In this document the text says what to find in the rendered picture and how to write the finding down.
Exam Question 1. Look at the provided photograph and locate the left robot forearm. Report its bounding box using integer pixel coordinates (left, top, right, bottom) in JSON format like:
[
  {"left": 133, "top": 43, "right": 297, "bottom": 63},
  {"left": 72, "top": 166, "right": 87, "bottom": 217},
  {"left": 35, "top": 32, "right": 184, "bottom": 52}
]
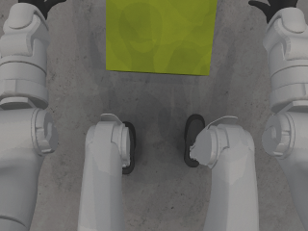
[{"left": 0, "top": 2, "right": 51, "bottom": 111}]

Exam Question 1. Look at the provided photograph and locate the robot left hand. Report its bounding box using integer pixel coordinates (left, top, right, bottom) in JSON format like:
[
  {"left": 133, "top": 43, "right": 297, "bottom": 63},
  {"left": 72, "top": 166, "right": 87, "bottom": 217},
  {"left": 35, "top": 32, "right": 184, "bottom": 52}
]
[{"left": 18, "top": 0, "right": 66, "bottom": 20}]

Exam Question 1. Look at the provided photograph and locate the robot left upper arm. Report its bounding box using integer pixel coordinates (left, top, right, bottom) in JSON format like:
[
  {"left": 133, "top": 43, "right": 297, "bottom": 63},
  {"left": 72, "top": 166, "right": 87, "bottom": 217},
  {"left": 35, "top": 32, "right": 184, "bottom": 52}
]
[{"left": 0, "top": 108, "right": 59, "bottom": 231}]

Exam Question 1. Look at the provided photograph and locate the left robot foot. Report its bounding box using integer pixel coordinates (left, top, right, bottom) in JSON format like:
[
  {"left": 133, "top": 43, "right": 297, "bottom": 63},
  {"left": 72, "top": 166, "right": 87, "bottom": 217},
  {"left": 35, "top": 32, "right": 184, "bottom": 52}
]
[{"left": 122, "top": 121, "right": 137, "bottom": 175}]

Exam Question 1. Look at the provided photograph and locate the robot right thigh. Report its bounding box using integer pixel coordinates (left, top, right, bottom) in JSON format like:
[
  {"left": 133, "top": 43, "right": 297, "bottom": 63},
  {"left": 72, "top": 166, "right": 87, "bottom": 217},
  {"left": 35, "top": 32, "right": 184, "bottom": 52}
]
[{"left": 201, "top": 123, "right": 260, "bottom": 231}]

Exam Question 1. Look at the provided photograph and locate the robot right hand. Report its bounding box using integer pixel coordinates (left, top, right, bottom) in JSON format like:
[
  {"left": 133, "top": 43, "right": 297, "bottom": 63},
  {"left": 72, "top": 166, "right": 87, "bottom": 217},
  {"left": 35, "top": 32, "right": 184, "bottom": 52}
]
[{"left": 248, "top": 0, "right": 298, "bottom": 24}]

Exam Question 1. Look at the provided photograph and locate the right robot forearm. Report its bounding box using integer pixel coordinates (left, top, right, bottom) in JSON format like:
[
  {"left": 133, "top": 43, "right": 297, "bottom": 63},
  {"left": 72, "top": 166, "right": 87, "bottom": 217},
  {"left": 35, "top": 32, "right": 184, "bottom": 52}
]
[{"left": 262, "top": 7, "right": 308, "bottom": 114}]

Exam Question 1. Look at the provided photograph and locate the carton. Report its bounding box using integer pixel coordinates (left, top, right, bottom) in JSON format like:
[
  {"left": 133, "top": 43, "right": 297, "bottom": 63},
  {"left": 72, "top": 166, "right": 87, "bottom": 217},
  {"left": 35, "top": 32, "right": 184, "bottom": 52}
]
[{"left": 106, "top": 0, "right": 218, "bottom": 76}]

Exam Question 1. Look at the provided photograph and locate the robot right upper arm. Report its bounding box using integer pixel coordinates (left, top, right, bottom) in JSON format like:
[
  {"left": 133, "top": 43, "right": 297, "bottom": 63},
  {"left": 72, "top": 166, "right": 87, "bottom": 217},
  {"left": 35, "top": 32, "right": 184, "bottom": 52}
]
[{"left": 262, "top": 111, "right": 308, "bottom": 231}]

